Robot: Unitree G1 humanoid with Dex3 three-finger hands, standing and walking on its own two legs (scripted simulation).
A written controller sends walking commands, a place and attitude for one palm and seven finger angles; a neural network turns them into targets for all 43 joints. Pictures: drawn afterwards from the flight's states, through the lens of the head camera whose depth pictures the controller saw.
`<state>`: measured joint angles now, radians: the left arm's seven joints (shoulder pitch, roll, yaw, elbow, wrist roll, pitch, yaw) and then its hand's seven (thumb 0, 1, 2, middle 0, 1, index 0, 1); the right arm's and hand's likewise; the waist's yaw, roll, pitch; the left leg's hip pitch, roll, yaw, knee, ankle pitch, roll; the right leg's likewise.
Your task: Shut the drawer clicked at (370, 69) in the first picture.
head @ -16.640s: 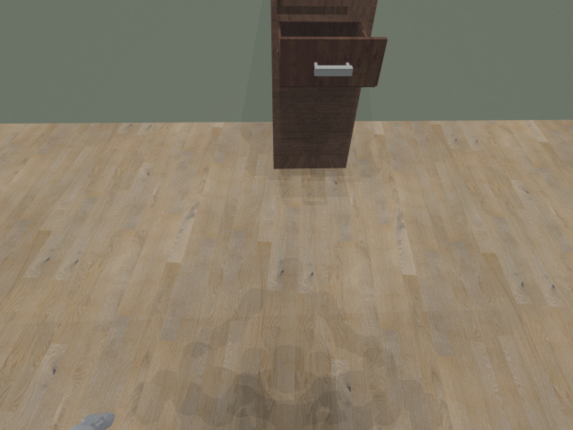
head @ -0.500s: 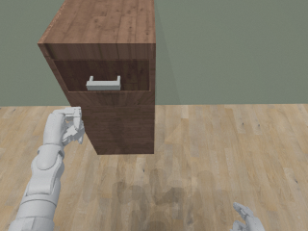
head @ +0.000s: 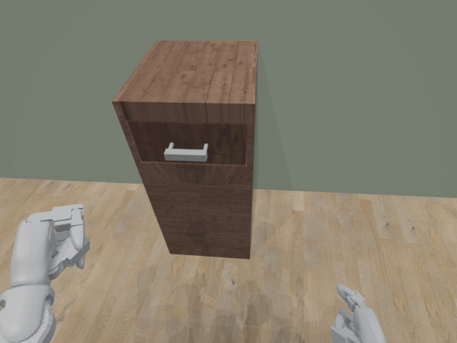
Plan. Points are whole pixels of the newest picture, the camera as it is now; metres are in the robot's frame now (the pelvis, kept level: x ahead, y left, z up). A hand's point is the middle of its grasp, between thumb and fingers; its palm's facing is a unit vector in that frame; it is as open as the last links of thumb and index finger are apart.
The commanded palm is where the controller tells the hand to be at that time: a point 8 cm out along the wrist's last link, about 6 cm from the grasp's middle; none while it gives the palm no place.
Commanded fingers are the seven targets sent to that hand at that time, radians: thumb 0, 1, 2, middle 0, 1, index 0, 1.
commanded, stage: draw the hand back to the body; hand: left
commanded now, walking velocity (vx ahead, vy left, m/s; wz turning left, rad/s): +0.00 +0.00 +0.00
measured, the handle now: (187, 150) +0.64 +0.21 -0.06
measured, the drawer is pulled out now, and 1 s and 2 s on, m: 0.00 0.00 0.00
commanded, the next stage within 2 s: step back with the hand held close in 0.28 s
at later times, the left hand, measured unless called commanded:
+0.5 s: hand (57, 261) +0.17 +0.24 +0.16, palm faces +0.40 -0.82 -0.42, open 3.3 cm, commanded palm +0.11 +0.28 +0.17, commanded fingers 0.00 0.90 0.90 -1.40 -1.60 -1.40 -1.60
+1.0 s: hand (22, 301) +0.12 +0.26 +0.15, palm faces +0.36 -0.79 -0.50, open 3.3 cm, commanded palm +0.06 +0.30 +0.17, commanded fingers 0.00 0.90 0.90 -1.40 -1.60 -1.40 -1.60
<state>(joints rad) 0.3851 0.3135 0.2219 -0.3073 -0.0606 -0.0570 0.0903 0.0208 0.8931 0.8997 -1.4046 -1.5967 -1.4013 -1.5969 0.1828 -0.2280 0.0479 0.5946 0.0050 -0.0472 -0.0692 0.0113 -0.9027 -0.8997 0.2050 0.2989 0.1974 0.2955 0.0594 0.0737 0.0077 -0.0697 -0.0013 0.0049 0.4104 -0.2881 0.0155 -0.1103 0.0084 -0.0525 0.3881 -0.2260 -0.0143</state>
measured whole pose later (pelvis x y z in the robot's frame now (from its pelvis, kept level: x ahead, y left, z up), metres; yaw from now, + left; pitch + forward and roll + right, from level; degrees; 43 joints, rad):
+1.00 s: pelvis -0.07 +0.02 -0.01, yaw +0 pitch +1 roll +0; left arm 0.60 0.36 0.36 -0.52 -0.01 -0.22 0.13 0.02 0.89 0.90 -1.41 -1.60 -1.40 -1.60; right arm 0.18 -0.21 0.00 0.54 0.00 -0.04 -0.09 0.01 -0.90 -0.90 0.21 0.30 0.20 0.30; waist 0.01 0.03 0.02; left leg -0.32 -0.04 0.03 0.54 -0.24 0.05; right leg -0.35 -0.03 -0.03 0.50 -0.16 0.02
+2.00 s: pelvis -0.23 +0.03 -0.02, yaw +0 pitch +1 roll -4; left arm 0.55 0.39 0.35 -0.61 -0.02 -0.29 0.13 0.02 0.89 0.90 -1.41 -1.60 -1.41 -1.60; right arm 0.17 -0.16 0.02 0.67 -0.02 -0.11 -0.07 0.01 -0.90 -0.90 0.21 0.30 0.20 0.30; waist 0.05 -0.01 -0.02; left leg -0.55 0.02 0.03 0.53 -0.11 -0.01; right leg -0.16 0.04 0.05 0.53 -0.38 0.04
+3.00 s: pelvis -0.37 +0.04 -0.02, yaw +0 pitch -1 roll +0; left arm 0.63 0.42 0.39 -0.60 -0.01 -0.21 0.15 0.02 0.89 0.90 -1.41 -1.60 -1.41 -1.60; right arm 0.25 -0.17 0.01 0.63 -0.01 -0.10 -0.06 0.01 -0.90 -0.90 0.21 0.30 0.20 0.30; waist -0.02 -0.02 0.00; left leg -0.41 0.03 0.02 0.82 -0.37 0.00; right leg -0.31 0.01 -0.10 0.61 -0.27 -0.07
